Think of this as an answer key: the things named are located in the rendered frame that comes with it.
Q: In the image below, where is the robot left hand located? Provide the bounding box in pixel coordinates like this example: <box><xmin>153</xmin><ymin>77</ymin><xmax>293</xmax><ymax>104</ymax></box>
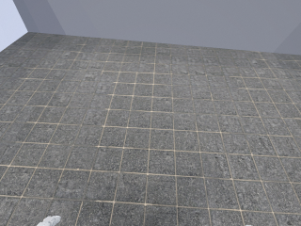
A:
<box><xmin>37</xmin><ymin>216</ymin><xmax>61</xmax><ymax>226</ymax></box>

